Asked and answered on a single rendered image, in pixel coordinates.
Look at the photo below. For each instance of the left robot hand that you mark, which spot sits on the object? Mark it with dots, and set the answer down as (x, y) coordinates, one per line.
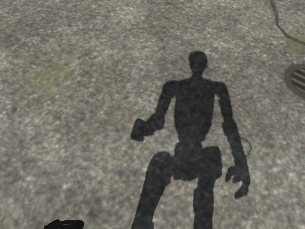
(65, 224)

